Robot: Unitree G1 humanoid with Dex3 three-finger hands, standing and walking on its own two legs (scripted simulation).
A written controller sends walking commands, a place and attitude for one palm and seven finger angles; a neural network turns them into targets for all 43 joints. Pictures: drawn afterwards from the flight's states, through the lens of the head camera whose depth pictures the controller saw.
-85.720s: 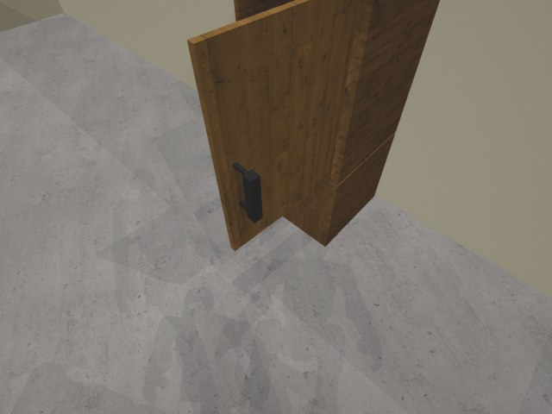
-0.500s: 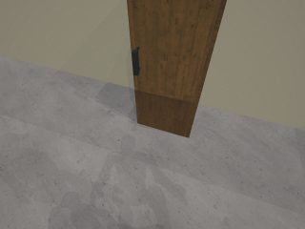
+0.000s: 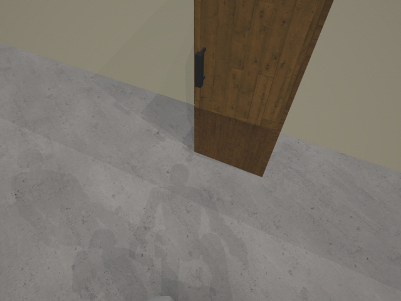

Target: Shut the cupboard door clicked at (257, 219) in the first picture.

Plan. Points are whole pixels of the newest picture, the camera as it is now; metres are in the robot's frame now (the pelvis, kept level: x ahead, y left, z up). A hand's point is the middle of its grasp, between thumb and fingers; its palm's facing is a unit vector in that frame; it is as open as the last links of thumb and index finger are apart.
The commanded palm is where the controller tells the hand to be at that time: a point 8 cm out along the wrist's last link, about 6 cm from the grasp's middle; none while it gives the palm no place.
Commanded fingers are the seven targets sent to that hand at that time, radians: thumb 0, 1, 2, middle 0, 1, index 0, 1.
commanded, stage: walk to a spot facing it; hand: left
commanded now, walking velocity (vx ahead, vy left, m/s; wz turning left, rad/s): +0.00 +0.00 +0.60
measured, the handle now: (201, 67) +0.96 +0.04 -0.09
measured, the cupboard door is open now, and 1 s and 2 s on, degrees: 3 3 3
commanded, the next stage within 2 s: turn to face it in 0.66 s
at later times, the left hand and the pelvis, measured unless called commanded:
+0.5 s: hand out of the picture +0.04 +0.21 -0.14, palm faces +0.34 -0.90 -0.28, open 7.3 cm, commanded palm none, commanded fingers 0.00 0.90 0.90 -0.20 -0.30 -0.20 -0.30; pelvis +0.04 -0.01 +0.01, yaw +19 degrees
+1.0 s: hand out of the picture +0.04 +0.25 -0.17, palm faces +0.57 -0.79 -0.24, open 7.4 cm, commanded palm none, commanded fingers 0.00 0.90 0.90 -0.20 -0.30 -0.20 -0.30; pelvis +0.14 +0.08 +0.00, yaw +30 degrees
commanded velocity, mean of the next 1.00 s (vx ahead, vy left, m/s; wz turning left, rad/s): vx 0.15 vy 0.00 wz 0.28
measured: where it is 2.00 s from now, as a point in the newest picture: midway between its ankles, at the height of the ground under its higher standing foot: (169, 300)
